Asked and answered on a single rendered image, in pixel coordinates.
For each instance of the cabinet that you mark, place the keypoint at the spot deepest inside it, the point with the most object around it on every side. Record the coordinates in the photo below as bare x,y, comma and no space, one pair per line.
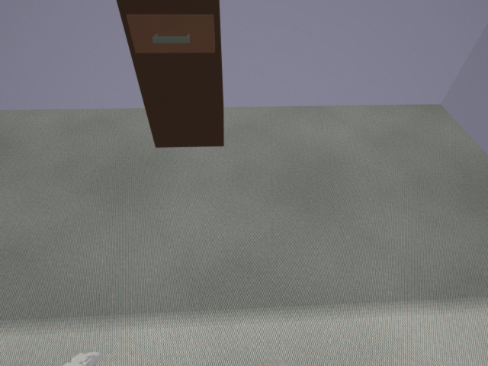
182,92

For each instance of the drawer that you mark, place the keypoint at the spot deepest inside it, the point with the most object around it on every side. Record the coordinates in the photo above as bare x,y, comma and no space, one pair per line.
143,28

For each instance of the handle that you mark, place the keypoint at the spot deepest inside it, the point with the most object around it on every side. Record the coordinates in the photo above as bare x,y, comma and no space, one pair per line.
157,39

